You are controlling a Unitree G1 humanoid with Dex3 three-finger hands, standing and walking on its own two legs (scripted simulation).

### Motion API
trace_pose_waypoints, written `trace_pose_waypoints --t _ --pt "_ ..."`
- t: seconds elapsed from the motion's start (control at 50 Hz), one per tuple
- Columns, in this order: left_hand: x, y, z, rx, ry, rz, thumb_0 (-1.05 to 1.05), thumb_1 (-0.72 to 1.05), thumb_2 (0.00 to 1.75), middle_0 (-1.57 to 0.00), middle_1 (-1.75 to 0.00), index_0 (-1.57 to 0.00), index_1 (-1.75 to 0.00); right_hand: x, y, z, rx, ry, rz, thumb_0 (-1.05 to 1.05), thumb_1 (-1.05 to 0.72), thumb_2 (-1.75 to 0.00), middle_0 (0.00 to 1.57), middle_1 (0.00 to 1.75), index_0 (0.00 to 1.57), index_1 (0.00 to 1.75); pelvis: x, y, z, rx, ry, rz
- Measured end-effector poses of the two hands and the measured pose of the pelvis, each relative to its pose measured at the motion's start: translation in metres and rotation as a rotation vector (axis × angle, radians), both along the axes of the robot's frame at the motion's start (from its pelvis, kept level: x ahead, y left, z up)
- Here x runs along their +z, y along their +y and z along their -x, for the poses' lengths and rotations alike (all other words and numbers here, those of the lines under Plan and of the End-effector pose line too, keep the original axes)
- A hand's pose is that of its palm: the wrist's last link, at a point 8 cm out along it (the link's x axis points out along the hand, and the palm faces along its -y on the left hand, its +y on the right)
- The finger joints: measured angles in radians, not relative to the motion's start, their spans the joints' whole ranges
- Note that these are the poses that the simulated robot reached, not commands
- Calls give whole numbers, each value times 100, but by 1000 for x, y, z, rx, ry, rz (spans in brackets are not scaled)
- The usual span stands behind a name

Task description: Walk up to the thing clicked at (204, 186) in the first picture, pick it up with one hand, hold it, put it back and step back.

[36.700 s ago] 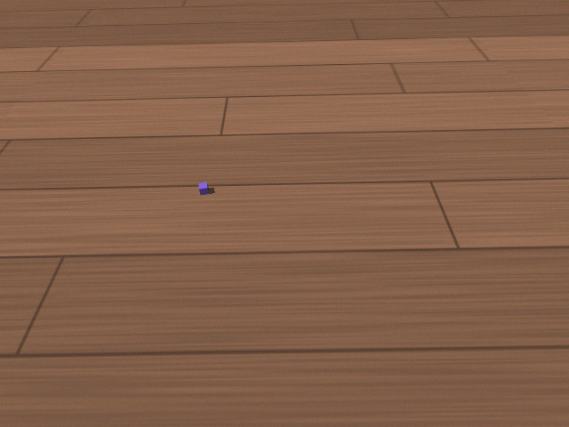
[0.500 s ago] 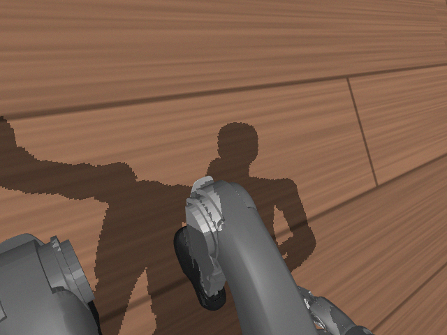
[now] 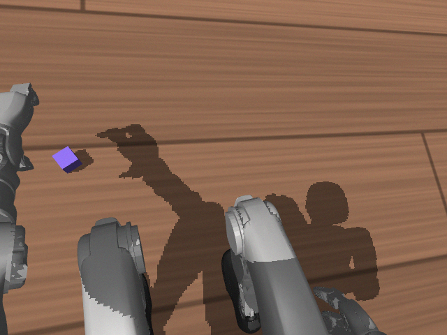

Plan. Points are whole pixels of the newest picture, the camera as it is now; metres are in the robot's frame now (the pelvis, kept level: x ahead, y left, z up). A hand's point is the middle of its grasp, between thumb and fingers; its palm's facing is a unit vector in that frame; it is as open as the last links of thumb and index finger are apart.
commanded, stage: withdraw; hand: left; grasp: from above
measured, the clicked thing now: (67, 160) +0.50 +0.29 -0.34
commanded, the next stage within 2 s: home in 0.22 s
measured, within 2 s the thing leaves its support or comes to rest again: neither
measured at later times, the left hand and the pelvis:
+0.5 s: hand (44, 145) +0.49 +0.30 -0.20, palm faces -0.36 -0.08 -0.93, open 12.2 cm; pelvis +0.00 +0.00 -0.04, yaw -1 degrees
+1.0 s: hand out of the picture +0.34 +0.26 +0.01, palm faces -0.20 -0.74 -0.64, open 7.6 cm; pelvis +0.01 +0.00 +0.12, yaw +4 degrees
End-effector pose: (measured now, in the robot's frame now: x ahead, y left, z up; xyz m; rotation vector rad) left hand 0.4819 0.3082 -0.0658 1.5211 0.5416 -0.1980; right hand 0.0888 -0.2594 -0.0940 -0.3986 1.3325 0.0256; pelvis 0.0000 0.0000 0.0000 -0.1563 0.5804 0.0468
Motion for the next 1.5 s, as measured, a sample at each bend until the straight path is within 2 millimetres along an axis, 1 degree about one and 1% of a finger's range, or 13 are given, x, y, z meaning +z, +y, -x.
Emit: trace_pose_waypoints --t 0.12,0.26,0.38,0.46,0.54,0.64,0.76,0.92,1.02,1.12,1.28,1.38,1.5 --pt "-6 -6 8 -41 49 32 0 -30 85 -26 -81 -26 -81 14 -12 13 1 20 79 1 -90 -90 20 30 20 30 6 -2 7 6 -7 -4" --pt "-47 -7 13 -85 65 43 0 -27 83 -28 -80 -28 -80 12 -20 43 6 99 149 1 -89 -89 20 30 20 30 -11 -2 9 0 -19 0" --pt "-80 -9 4 -94 -1 47 0 -25 81 -29 -78 -29 -77 -3 -14 64 2 156 161 1 -89 -89 20 30 20 30 -32 -1 8 -9 -33 11" --pt "-84 -11 -6 -75 -73 38 0 -19 84 -28 -72 -27 -72 -13 -4 71 -21 175 131 1 -89 -89 20 30 20 30 -39 0 4 -12 -18 12" --pt "-72 -12 -11 -10 -126 55 0 -7 87 -27 -66 -26 -66 -20 6 66 -55 165 77 1 -89 -89 20 30 20 30 -35 0 -1 -11 9 8" --pt "-39 -10 -1 116 -126 134 0 13 89 -26 -57 -24 -57 -16 14 46 -103 118 5 1 -89 -90 20 30 20 30 -14 -1 -6 -6 38 -3" --pt "18 -9 38 238 -73 294 0 46 88 -23 -43 -22 -43 13 13 7 -122 31 -37 1 -90 -90 20 30 20 30 32 -1 -10 9 55 -21" --pt "90 -8 111 371 -58 542 0 78 89 -22 -33 -22 -33 79 6 -66 -53 -167 -14 1 -91 -90 20 30 20 30 94 -1 -10 32 18 -38" --pt "127 -9 153 488 -74 674 0 86 90 -22 -31 -22 -31 127 12 -110 -6 -313 -7 1 -91 -90 20 30 20 30 130 -1 -10 51 -21 -46" --pt "161 -14 188 622 -70 795 1 88 90 -22 -31 -21 -30 174 27 -142 19 -435 -23 1 -91 -90 20 30 20 30 167 0 -15 69 -62 -55" --pt "221 -27 223 814 -60 959 1 90 90 -21 -30 -21 -30 240 53 -163 15 -535 -69 1 -90 -90 20 30 20 30 225 1 -32 91 -130 -73" --pt "263 -32 235 915 -61 1034 1 90 90 -21 -30 -21 -30 277 63 -163 -7 -550 -76 1 -90 -90 20 30 20 30 263 3 -47 102 -177 -84" --pt "312 -37 247 975 -57 1083 1 91 90 -21 -30 -21 -30 318 63 -159 -44 -569 -55 1 -90 -90 20 30 20 30 303 6 -66 112 -235 -98"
